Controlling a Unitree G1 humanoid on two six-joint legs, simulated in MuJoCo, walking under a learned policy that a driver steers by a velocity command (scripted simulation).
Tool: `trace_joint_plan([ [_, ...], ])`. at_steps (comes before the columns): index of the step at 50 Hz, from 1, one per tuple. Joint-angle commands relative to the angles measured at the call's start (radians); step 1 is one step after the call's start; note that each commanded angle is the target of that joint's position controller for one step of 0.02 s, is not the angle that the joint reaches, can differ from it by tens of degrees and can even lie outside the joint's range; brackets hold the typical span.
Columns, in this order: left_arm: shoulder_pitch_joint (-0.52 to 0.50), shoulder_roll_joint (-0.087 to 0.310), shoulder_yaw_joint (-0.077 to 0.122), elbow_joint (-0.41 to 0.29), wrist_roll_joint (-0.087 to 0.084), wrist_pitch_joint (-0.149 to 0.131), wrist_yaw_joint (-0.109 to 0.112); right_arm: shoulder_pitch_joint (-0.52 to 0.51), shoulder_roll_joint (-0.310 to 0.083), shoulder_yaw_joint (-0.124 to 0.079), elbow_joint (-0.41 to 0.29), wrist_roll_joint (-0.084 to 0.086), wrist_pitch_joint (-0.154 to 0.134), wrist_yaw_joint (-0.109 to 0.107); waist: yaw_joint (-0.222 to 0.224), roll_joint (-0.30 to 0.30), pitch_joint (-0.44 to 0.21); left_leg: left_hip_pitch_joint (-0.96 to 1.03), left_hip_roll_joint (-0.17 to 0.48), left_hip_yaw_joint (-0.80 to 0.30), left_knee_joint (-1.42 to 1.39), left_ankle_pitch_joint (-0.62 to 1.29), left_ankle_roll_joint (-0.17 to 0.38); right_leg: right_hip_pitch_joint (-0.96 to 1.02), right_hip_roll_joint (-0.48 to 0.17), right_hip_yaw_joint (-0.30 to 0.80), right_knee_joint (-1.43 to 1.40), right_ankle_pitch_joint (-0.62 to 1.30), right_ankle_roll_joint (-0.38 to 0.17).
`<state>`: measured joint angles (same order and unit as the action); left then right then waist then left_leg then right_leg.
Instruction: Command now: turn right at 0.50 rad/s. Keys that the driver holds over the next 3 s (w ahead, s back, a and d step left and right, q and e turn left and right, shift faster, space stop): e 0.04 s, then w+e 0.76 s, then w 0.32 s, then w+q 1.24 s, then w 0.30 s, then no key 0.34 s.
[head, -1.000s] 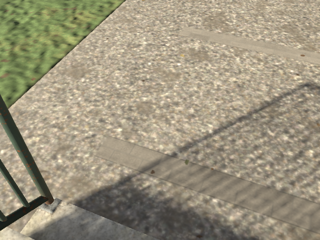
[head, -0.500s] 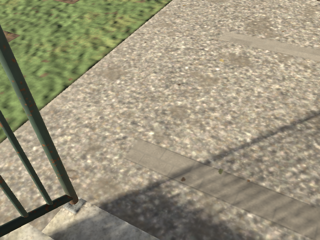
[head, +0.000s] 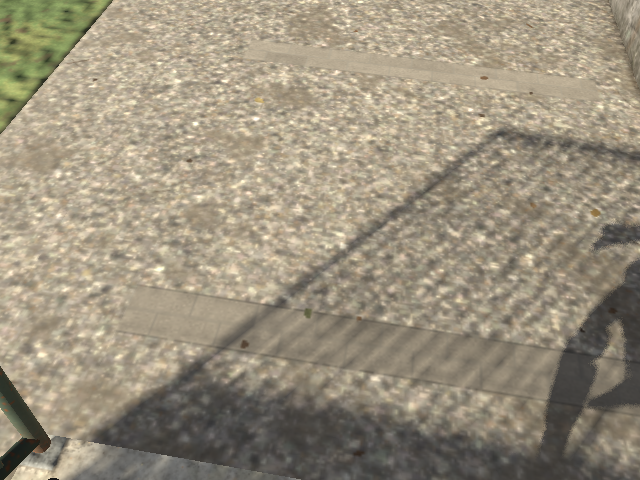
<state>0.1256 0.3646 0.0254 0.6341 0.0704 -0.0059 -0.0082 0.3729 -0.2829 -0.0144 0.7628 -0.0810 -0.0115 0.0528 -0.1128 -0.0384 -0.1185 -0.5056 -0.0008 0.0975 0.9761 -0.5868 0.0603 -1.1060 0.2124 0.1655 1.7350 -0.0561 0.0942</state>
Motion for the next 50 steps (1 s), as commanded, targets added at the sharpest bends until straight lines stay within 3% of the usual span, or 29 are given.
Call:
trace_joint_plan([
  [1,0.193,0.023,0.012,-0.018,-0.013,0.012,-0.04,-0.238,-0.059,0.005,-0.094,0.008,-0.113,-0.054,0.159,0.013,-0.016,0.014,0.185,-0.172,-0.279,0.828,0.131,0.174,-0.112,-0.054,0.234,0.041,-0.019],
  [5,-0.058,0.021,0.012,-0.137,-0.002,-0.011,-0.053,-0.024,-0.103,0.0,-0.045,0.001,-0.105,-0.071,-0.014,0.091,0.013,0.37,0.253,-0.174,-0.277,0.745,0.136,0.004,-0.186,-0.077,0.08,-0.091,-0.012],
  [9,-0.103,-0.005,0.003,-0.124,0.029,-0.037,-0.071,0.147,-0.105,0.006,0.089,-0.032,-0.1,-0.03,-0.081,0.153,0.115,0.411,0.346,-0.292,-0.377,0.347,0.178,-0.047,-0.257,-0.071,-0.216,-0.107,-0.043],
  [11,-0.115,0.012,0.009,-0.106,0.034,-0.041,-0.063,0.099,-0.097,0.016,0.112,-0.049,-0.105,-0.02,-0.054,0.16,0.103,0.333,0.369,-0.302,-0.396,0.224,0.173,0.026,-0.264,-0.097,-0.26,-0.122,-0.076],
  [17,-0.109,0.012,0.019,-0.091,0.023,-0.051,-0.043,-0.054,-0.155,0.004,0.093,-0.029,-0.135,-0.034,0.041,0.188,0.1,0.049,0.414,-0.174,-0.385,0.169,0.077,0.499,-0.242,-0.238,-0.505,-0.315,-0.135],
  [19,0.098,0.04,0.046,-0.027,0.016,-0.076,-0.027,-0.203,-0.283,-0.046,0.04,-0.028,-0.138,-0.02,0.174,0.102,0.077,-0.071,0.353,-0.042,-0.195,0.286,0.059,0.849,-0.121,-0.362,-0.716,-0.365,-0.141],
  [20,0.366,0.069,0.074,0.077,-0.002,-0.099,-0.018,-0.302,-0.35,-0.076,0.019,-0.027,-0.13,0.001,0.325,-0.018,0.061,-0.153,0.262,0.051,0.118,0.376,0.065,1.06,-0.039,-0.433,-0.927,-0.262,-0.147],
  [21,0.594,0.192,0.093,0.181,0.01,-0.129,0.001,-0.339,-0.257,-0.077,-0.077,-0.038,-0.118,0.025,0.329,-0.327,0.011,-0.411,0.014,0.133,0.549,-0.028,0.001,1.263,-0.179,-0.016,-1.129,0.015,-0.293],
  [22,0.696,0.173,0.066,0.192,0.018,-0.156,-0.023,-0.409,-0.106,-0.021,-0.177,-0.029,-0.121,0.041,0.358,-0.254,-0.068,-0.657,-0.069,-0.101,0.624,-0.122,0.024,1.406,-0.344,0.366,-1.197,-0.034,-0.413],
  [23,0.619,0.122,0.05,0.172,-0.022,-0.184,-0.059,-0.471,-0.031,-0.003,-0.203,0.007,-0.122,0.043,0.338,-0.083,0.139,-0.883,-0.069,-0.232,0.582,-0.057,0.021,1.322,-0.483,0.608,-1.212,-0.152,-0.469],
  [24,0.495,0.054,0.027,0.157,-0.038,-0.183,-0.081,-0.429,-0.041,-0.008,-0.176,0.009,-0.125,0.023,0.267,-0.051,0.184,-0.919,0.003,-0.311,0.571,0.024,-0.003,1.196,-0.519,0.685,-1.149,-0.268,-0.486],
  [26,0.159,-0.057,-0.021,0.093,-0.012,-0.146,-0.094,-0.239,-0.052,0.015,-0.082,-0.043,-0.092,-0.012,0.095,0.031,0.168,-0.71,0.093,-0.32,0.422,0.255,-0.036,0.825,-0.473,0.497,-1.031,-0.295,-0.465],
  [27,0.051,-0.115,-0.047,0.049,0.013,-0.126,-0.071,-0.126,-0.054,0.031,-0.024,-0.065,-0.076,-0.011,0.053,0.094,0.128,-0.434,0.068,-0.252,0.298,0.476,-0.047,0.535,-0.347,0.284,-0.959,-0.376,-0.426],
  [28,-0.012,-0.155,-0.066,0.035,0.034,-0.122,-0.042,-0.04,-0.011,0.048,0.017,-0.068,-0.061,0.007,0.028,0.044,0.112,-0.196,0.077,-0.218,0.236,0.725,-0.055,0.316,-0.248,0.131,-0.891,-0.411,-0.376],
  [29,-0.039,-0.107,-0.06,0.015,0.041,-0.123,-0.015,0.028,0.013,0.055,0.026,-0.031,-0.062,0.021,0.01,0.099,0.064,0.224,0.054,-0.139,0.103,1.075,-0.065,0.03,-0.128,-0.076,-0.855,-0.529,-0.295],
  [31,0.09,0.002,-0.049,0.079,0.027,-0.143,-0.004,-0.073,-0.005,0.049,-0.045,-0.004,-0.071,0.042,0.028,0.101,0.113,0.544,0.038,-0.06,-0.005,0.938,-0.138,-0.118,-0.128,-0.089,-0.82,-0.75,-0.262],
  [33,0.219,0.035,-0.053,0.128,0.006,-0.143,-0.031,-0.077,-0.038,0.043,-0.052,-0.035,-0.065,0.038,0.053,0.051,0.221,0.536,0.001,-0.056,-0.238,0.601,-0.128,0.037,-0.176,0.082,-0.738,-0.881,-0.307],
  [34,0.247,0.029,-0.059,0.133,0.002,-0.138,-0.058,-0.035,-0.036,0.04,-0.04,-0.037,-0.063,0.034,0.037,0.037,0.22,0.597,-0.017,-0.078,-0.416,0.564,-0.101,0.147,-0.179,0.158,-0.662,-0.802,-0.327],
  [36,0.2,0.069,-0.049,0.115,0.007,-0.108,-0.119,0.185,-0.171,-0.009,0.063,-0.028,-0.061,0.031,-0.039,0.059,0.19,0.671,0.073,-0.146,-0.633,0.674,0.004,0.357,-0.173,0.268,-0.315,-0.514,-0.316],
  [37,0.369,-0.052,-0.061,0.148,-0.011,-0.111,-0.142,0.282,-0.237,-0.044,0.097,-0.051,-0.072,0.023,0.016,0.221,-0.008,0.898,0.203,-0.238,-0.373,1.077,0.174,0.242,-0.072,0.147,0.119,-0.576,-0.233],
  [38,0.595,-0.136,-0.068,0.175,-0.032,-0.11,-0.14,0.197,-0.24,-0.04,0.033,-0.042,-0.079,0.03,0.147,0.299,-0.184,1.097,0.387,-0.381,-0.131,1.675,0.348,-0.084,-0.076,-0.014,0.478,-0.731,-0.16],
  [39,0.48,-0.053,-0.056,0.089,-0.035,-0.09,-0.138,0.152,-0.276,-0.083,-0.004,-0.047,-0.062,0.022,0.025,0.249,-0.068,1.009,0.518,-0.74,-0.308,1.234,0.445,-0.362,-0.097,0.014,0.577,-0.617,-0.092],
  [40,0.286,-0.032,-0.047,0.059,-0.034,-0.082,-0.111,0.149,-0.212,-0.064,0.046,-0.039,-0.061,0.014,-0.01,0.11,0.101,0.85,0.537,-0.801,-0.415,0.751,0.383,-0.539,-0.18,0.056,0.566,-0.451,-0.074],
  [41,0.198,-0.078,-0.062,0.063,-0.012,-0.075,-0.082,0.1,0.006,0.009,0.076,-0.065,-0.079,0.009,0.038,-0.107,0.167,0.679,0.387,-0.567,-0.434,0.61,0.224,-0.477,-0.242,0.124,0.12,-0.11,-0.088],
  [43,0.28,-0.095,-0.067,0.128,-0.011,-0.066,-0.089,0.036,0.096,0.034,0.138,-0.049,-0.118,-0.013,0.149,0.051,0.281,0.202,0.279,-0.408,-0.551,0.499,0.2,-0.159,-0.349,0.053,-0.269,0.107,-0.145],
  [44,0.263,-0.081,-0.061,0.153,0.022,-0.051,-0.104,0.005,0.11,0.047,0.142,-0.016,-0.14,-0.024,0.127,0.092,0.266,0.019,0.259,-0.364,-0.621,0.322,0.26,-0.003,-0.36,-0.002,-0.409,0.206,-0.154],
  [45,0.189,-0.089,-0.06,0.149,0.043,-0.04,-0.123,-0.013,0.055,0.042,0.162,-0.015,-0.147,-0.027,0.123,0.122,0.245,-0.099,0.218,-0.334,-0.631,0.207,0.287,0.115,-0.356,-0.06,-0.406,0.254,-0.164],
  [47,0.166,-0.088,-0.064,0.138,0.045,-0.045,-0.144,0.0,-0.025,0.028,0.188,-0.043,-0.15,-0.028,0.149,0.015,0.202,-0.141,0.209,-0.286,-0.534,0.292,0.271,0.204,-0.323,-0.084,-0.344,0.312,-0.176],
  [50,-0.042,-0.039,-0.07,0.1,0.052,-0.066,-0.094,0.117,0.012,0.057,0.223,-0.038,-0.175,-0.076,0.048,0.03,0.189,0.296,0.204,-0.274,-0.355,0.309,0.201,-0.023,-0.35,-0.008,-0.902,0.654,-0.143],
])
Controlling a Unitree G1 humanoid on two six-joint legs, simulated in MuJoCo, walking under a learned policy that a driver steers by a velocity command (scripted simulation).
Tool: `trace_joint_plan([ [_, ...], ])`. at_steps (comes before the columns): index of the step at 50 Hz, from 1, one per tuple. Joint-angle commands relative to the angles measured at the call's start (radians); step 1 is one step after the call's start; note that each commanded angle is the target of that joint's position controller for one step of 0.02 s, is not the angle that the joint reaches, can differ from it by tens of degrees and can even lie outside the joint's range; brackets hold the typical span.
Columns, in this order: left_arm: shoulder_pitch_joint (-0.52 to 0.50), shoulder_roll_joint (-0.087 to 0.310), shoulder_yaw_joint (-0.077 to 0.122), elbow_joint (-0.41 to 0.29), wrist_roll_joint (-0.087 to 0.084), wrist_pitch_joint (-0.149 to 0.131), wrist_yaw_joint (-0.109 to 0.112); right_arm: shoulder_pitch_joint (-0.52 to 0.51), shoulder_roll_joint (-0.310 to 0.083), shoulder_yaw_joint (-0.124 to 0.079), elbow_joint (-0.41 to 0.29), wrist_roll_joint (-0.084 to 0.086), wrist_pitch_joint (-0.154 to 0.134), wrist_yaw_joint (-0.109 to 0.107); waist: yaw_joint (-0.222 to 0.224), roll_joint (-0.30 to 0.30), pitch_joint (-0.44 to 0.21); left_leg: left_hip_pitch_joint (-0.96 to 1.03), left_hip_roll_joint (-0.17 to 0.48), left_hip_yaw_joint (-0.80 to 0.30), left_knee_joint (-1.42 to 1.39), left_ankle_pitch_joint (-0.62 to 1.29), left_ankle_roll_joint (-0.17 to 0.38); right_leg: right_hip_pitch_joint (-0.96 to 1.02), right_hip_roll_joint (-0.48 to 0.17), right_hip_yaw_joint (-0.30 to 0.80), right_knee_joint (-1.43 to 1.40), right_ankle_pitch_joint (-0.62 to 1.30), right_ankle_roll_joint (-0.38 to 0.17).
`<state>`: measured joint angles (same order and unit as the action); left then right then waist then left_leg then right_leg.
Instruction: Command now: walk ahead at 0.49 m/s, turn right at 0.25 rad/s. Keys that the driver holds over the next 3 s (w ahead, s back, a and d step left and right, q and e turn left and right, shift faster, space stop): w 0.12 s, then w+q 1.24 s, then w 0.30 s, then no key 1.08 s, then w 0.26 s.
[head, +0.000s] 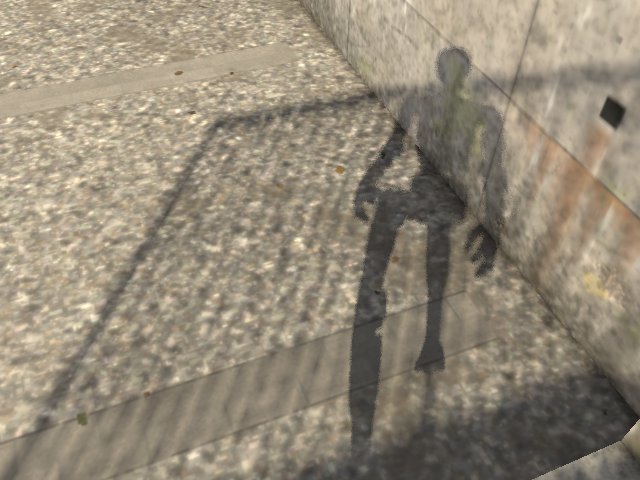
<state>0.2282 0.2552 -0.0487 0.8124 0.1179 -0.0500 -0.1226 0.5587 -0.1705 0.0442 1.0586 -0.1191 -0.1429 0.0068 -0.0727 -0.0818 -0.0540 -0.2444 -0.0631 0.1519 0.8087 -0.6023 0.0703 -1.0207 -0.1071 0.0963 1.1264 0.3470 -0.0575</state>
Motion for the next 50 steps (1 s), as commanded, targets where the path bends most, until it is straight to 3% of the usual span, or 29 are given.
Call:
trace_joint_plan([
  [1,-0.137,0.041,-0.004,-0.058,0.005,-0.016,0.024,-0.034,-0.11,0.007,-0.066,-0.006,-0.033,-0.022,0.016,0.091,0.114,-0.125,0.238,-0.268,-0.171,0.239,0.179,0.117,-0.013,-0.013,-0.335,0.341,0.01],
  [4,-0.236,0.058,-0.005,-0.089,0.007,0.014,0.011,-0.008,-0.151,-0.006,-0.07,-0.002,-0.003,0.017,-0.014,0.105,0.218,-0.245,0.246,-0.265,-0.203,0.122,0.171,0.348,0.015,-0.09,-0.398,0.189,0.027],
  [8,-0.381,0.06,-0.015,-0.125,0.012,0.013,0.011,0.07,-0.185,-0.03,-0.029,0.035,0.024,0.006,-0.103,0.083,0.235,0.121,0.253,-0.348,-0.032,0.361,0.145,0.36,0.01,-0.102,-0.712,-0.106,0.037],
  [9,-0.271,0.052,0.029,-0.031,-0.178,-0.007,0.069,0.113,-0.172,-0.06,-0.006,0.103,0.08,-0.024,-0.119,0.057,0.263,0.117,0.2,-0.26,0.12,0.561,0.105,0.482,0.021,-0.131,-0.807,0.048,0.046],
  [10,-0.109,0.074,-0.003,-0.009,0.003,-0.007,0.041,0.06,-0.199,-0.03,-0.019,-0.003,0.068,0.028,-0.01,0.089,0.135,0.029,0.208,-0.322,0.23,0.437,0.098,0.777,0.001,-0.101,-0.791,0.029,0.041],
  [12,0.513,0.218,0.108,0.17,0.014,-0.01,0.048,0.022,-0.237,-0.053,0.012,-0.014,0.086,0.12,0.292,-0.137,-0.023,-0.392,0.039,-0.192,0.909,0.172,-0.026,1.558,-0.074,-0.099,-0.782,0.32,-0.119],
  [13,0.562,0.244,0.114,0.17,0.004,-0.004,0.043,0.156,-0.098,-0.052,0.01,0.037,0.083,0.15,0.185,-0.178,-0.32,-0.56,0.018,-0.2,1.215,-0.161,-0.054,1.857,-0.212,-0.021,-0.371,0.786,-0.254],
  [14,0.592,0.247,0.124,0.185,0.018,0.002,0.037,0.069,-0.103,-0.049,-0.054,0.048,0.057,0.159,0.217,-0.091,-0.346,-0.742,0.027,-0.207,1.353,-0.197,-0.063,1.884,-0.297,0.057,-0.33,0.825,-0.331],
  [16,0.369,0.181,0.112,0.168,-0.002,-0.001,0.043,-0.163,-0.117,-0.04,-0.185,0.093,0.023,0.123,0.199,0.049,-0.052,-0.925,0.14,-0.241,1.16,0.015,-0.004,1.405,-0.347,0.124,-0.577,0.021,-0.26],
  [18,0.084,-0.062,0.019,0.1,0.01,-0.045,0.054,-0.175,-0.091,-0.037,-0.165,0.051,0.019,0.078,0.013,0.109,0.168,-0.633,0.25,-0.342,0.664,0.441,0.068,0.735,-0.271,0.042,-0.714,-0.233,-0.181],
  [19,0.052,-0.077,0.013,0.084,-0.016,-0.067,0.069,-0.203,-0.083,-0.043,-0.149,0.031,0.025,0.08,0.0,0.069,0.22,-0.508,0.243,-0.303,0.44,0.567,0.063,0.561,-0.23,-0.026,-0.821,-0.254,-0.178],
  [21,0.119,0.005,0.031,0.132,-0.028,-0.088,0.085,-0.157,-0.073,-0.048,-0.122,0.014,0.051,0.093,-0.011,0.015,0.15,-0.424,0.209,-0.29,0.388,0.648,0.043,0.532,-0.216,-0.016,-0.824,-0.304,-0.243],
  [23,0.073,-0.055,0.015,0.113,-0.003,-0.108,0.119,-0.201,-0.036,-0.022,-0.154,-0.012,0.044,0.103,0.007,0.085,0.11,-0.525,0.239,-0.352,0.171,0.858,0.034,0.651,-0.177,-0.092,-0.715,-0.327,-0.166],
  [24,0.142,-0.032,0.015,0.137,-0.021,-0.117,0.129,-0.264,-0.074,-0.038,-0.174,-0.001,0.04,0.098,0.034,0.074,0.101,-0.508,0.219,-0.316,0.046,0.998,0.021,0.701,-0.15,-0.139,-0.649,-0.381,-0.155],
  [25,0.169,-0.041,0.004,0.164,0.009,-0.115,0.129,-0.307,-0.077,-0.03,-0.185,0.022,0.044,0.091,0.042,0.064,0.103,-0.437,0.231,-0.306,-0.031,1.188,0.008,0.671,-0.131,-0.179,-0.602,-0.477,-0.129],
  [29,0.318,-0.054,-0.015,0.207,0.017,-0.095,0.121,-0.475,-0.145,-0.046,-0.253,0.019,0.068,0.088,0.088,0.075,0.207,-0.457,0.21,-0.247,-0.077,1.096,0.006,0.738,-0.182,-0.124,-0.527,-0.546,-0.12],
  [33,0.507,-0.03,0.0,0.278,-0.016,-0.063,0.156,-0.696,-0.106,-0.023,-0.3,0.016,0.068,0.102,0.208,0.068,0.304,-0.589,0.219,-0.188,-0.323,0.988,-0.005,1.008,-0.192,-0.073,-0.466,-0.517,-0.091],
  [34,0.373,0.055,0.061,0.235,-0.173,-0.026,0.191,-0.802,-0.089,-0.043,-0.341,0.254,0.083,0.108,0.247,0.127,0.403,-0.564,0.113,-0.197,-0.305,1.007,-0.018,0.819,-0.148,-0.125,-0.336,-0.46,-0.05],
  [36,0.344,0.072,0.076,0.23,-0.161,-0.009,0.193,-0.715,-0.047,-0.03,-0.318,0.221,0.091,0.114,0.199,0.077,0.278,-0.336,0.139,-0.155,-0.387,1.04,0.012,0.792,-0.156,-0.164,-0.167,-0.386,-0.043],
  [38,0.319,0.035,0.079,0.205,-0.138,-0.015,0.16,-0.394,-0.147,-0.094,-0.206,0.168,0.102,0.089,0.056,0.131,0.06,0.133,0.021,-0.008,-0.432,1.105,0.052,0.709,-0.086,-0.228,0.217,-0.152,-0.01],
  [39,0.269,0.048,0.088,0.195,-0.134,-0.033,0.151,-0.151,-0.224,-0.133,-0.136,0.147,0.123,0.066,-0.081,0.164,-0.015,0.508,0.086,-0.08,-0.417,1.243,0.129,0.438,-0.028,-0.259,0.574,-0.399,0.042],
  [40,0.334,-0.056,0.069,0.152,-0.136,-0.062,0.125,-0.013,-0.347,-0.152,-0.088,0.112,0.118,0.043,-0.082,0.411,-0.235,0.999,0.328,-0.307,-0.055,1.681,0.314,-0.005,0.061,-0.202,1.101,-1.262,0.1],
  [41,0.235,0.024,0.081,0.065,-0.159,-0.094,0.114,-0.003,-0.304,-0.142,-0.121,0.131,0.116,0.021,-0.143,0.338,-0.418,1.069,0.402,-0.473,-0.061,1.533,0.411,-0.12,0.036,-0.032,1.037,-1.198,0.112],
  [42,0.119,0.071,0.096,-0.003,-0.17,-0.103,0.123,-0.047,-0.279,-0.137,-0.149,0.131,0.132,-0.004,-0.131,0.217,-0.406,0.975,0.4,-0.525,-0.171,1.272,0.398,-0.175,0.012,-0.028,0.95,-1.183,0.112],
  [44,0.073,-0.03,0.069,-0.079,-0.178,-0.09,0.15,-0.167,-0.328,-0.153,-0.179,0.124,0.146,-0.029,0.004,0.042,-0.315,0.617,0.49,-0.826,-0.422,0.417,0.375,-0.188,-0.013,-0.03,0.802,-0.992,0.111],
  [45,0.062,0.009,0.088,-0.061,-0.176,-0.071,0.169,-0.303,-0.25,-0.129,-0.226,0.116,0.123,-0.025,0.067,-0.046,-0.177,0.339,0.509,-0.824,-0.471,0.334,0.341,-0.134,-0.045,0.027,0.574,-0.806,0.093],
  [46,0.037,0.001,0.093,-0.068,-0.163,-0.036,0.183,-0.491,-0.216,-0.11,-0.283,0.124,0.106,-0.025,0.154,-0.035,0.033,-0.086,0.441,-0.69,-0.538,0.469,0.283,0.053,-0.071,0.024,0.312,-0.735,0.128],
  [48,0.069,-0.003,0.104,-0.062,-0.097,-0.026,0.192,-0.579,-0.237,-0.125,-0.322,0.133,0.096,-0.035,0.19,0.042,0.034,-0.437,0.228,-0.42,-0.518,0.561,0.206,0.492,-0.043,-0.02,-0.097,-0.55,0.149],
  [50,-0.013,0.018,0.122,-0.083,-0.112,-0.046,0.173,-0.497,-0.225,-0.133,-0.295,0.146,0.084,-0.051,0.152,0.145,-0.018,-0.466,0.137,-0.335,-0.487,0.512,0.183,0.696,0.042,-0.067,-0.288,-0.217,0.167],
])
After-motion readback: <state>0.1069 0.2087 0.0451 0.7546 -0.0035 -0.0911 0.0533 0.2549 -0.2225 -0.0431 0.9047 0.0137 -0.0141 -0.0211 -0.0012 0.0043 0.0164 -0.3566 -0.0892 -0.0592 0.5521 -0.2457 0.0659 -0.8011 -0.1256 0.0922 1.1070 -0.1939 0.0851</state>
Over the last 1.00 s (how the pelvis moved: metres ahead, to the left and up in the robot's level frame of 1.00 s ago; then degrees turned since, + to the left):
0.22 -0.14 -0.18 -33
